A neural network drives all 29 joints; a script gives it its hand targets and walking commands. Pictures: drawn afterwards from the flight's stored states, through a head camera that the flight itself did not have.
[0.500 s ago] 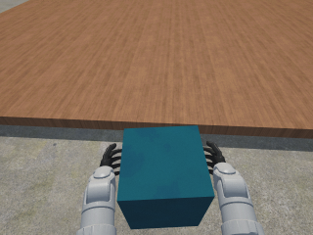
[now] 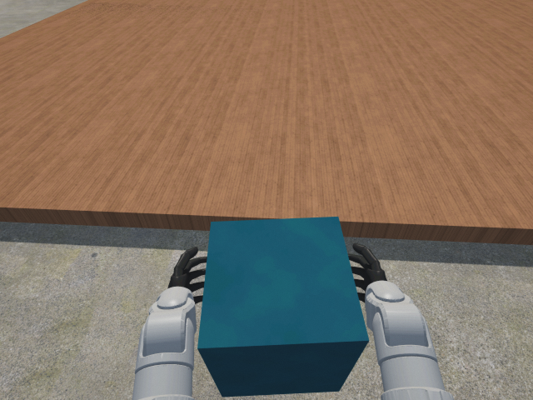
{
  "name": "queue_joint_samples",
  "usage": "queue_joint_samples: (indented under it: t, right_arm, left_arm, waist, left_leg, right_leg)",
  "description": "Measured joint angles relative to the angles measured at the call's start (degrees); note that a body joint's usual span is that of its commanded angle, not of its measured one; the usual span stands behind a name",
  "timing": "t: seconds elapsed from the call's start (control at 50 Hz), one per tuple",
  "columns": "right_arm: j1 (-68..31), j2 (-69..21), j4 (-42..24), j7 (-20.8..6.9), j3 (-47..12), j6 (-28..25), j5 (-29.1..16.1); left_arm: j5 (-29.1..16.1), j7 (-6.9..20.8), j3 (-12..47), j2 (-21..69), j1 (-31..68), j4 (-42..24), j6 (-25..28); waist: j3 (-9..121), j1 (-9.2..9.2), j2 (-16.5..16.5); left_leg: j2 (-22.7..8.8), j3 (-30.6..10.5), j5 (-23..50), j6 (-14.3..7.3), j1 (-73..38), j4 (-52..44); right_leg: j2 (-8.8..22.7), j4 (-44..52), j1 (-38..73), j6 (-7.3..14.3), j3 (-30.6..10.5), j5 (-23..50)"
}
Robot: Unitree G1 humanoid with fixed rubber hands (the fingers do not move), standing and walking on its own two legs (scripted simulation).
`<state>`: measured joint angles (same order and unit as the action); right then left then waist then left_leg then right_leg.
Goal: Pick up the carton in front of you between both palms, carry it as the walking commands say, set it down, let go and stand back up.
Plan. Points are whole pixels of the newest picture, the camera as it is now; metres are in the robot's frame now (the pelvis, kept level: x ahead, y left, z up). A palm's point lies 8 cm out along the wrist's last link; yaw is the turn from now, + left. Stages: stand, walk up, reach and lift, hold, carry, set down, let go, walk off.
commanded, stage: hold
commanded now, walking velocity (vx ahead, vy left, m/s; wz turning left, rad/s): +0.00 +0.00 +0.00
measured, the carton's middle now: (277, 310) +0.29 +0.00 -0.03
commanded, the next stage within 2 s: carry in 0.26 s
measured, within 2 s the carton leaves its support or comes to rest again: neither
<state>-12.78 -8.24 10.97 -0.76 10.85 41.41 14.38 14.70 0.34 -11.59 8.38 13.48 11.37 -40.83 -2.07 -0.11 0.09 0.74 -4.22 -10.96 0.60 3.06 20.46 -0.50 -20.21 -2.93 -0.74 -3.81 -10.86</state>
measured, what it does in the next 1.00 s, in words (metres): walks ahead: right foot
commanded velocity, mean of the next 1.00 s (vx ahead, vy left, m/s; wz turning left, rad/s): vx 0.39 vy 0.00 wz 0.00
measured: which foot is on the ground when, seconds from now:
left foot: down 0.00-0.72, up 0.74-1.00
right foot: down 0.00-0.52, up 0.54-0.68, down 0.70-1.00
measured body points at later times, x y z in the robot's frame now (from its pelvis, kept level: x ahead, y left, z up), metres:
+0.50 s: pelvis +0.02 +0.01 -0.01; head -0.03 +0.01 +0.43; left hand +0.32 +0.16 +0.06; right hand +0.32 -0.14 +0.07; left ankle +0.01 +0.13 -0.74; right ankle +0.01 -0.13 -0.75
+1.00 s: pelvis +0.26 +0.03 -0.02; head +0.25 +0.04 +0.43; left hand +0.54 +0.19 +0.07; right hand +0.55 -0.11 +0.08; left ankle +0.37 +0.13 -0.74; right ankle +0.11 -0.09 -0.75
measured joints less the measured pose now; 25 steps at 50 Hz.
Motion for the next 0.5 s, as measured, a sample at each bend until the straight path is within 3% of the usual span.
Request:
queue_joint_samples:
  t: [0.26,0.32,0.36,0.44,0.5]
  right_arm:
    - [-1.6,-0.3,0.7,-0.2,1.0,2.9,0.4]
    - [-1.2,-0.2,0.4,0.1,0.7,3.4,-0.1]
    - [-0.9,-0.1,-1.1,0.3,0.4,4.1,-0.7]
    - [-0.3,0.7,-6.0,1.1,-0.6,6.9,-2.9]
    - [0.2,1.5,-8.8,2.0,-2.0,11.0,-5.0]
  left_arm:
    - [0.6,0.4,-1.2,0.3,1.4,0.5,-2.8]
    - [0.1,0.1,-1.0,0.2,1.0,0.1,-3.3]
    - [-0.4,-0.1,-0.5,0.1,0.7,-1.3,-4.1]
    - [-2.0,-1.3,1.2,0.1,0.6,-6.0,-7.1]
    - [-3.3,-2.5,2.6,-0.4,-0.5,-9.7,-11.5]
  waist:
    - [0.2,0.12,0.0]
    - [4.1,-0.09,-0.1]
    - [6.3,-0.20,0.0]
    - [9.8,-0.46,0.3]
    - [12.3,-0.15,1.3]
  left_leg:
    - [0.0,0.0,-0.1,0.1,0.4,1.5]
    - [-0.1,0.2,-6.3,0.1,5.3,6.0]
    - [-0.4,0.7,-9.5,0.2,7.8,7.8]
    - [-1.3,2.9,-10.6,0.0,12.2,11.9]
    - [-0.9,4.7,-8.8,-0.2,12.1,11.2]
  right_leg:
    - [-0.1,-1.5,-0.4,0.0,0.0,-0.1]
    - [-0.1,-6.0,-5.2,-0.1,0.4,-6.3]
    - [0.0,-7.2,-7.5,-0.2,0.7,-9.0]
    - [0.5,-9.2,-10.8,0.4,1.4,-5.3]
    - [1.6,-11.4,-11.9,0.1,0.8,-7.7]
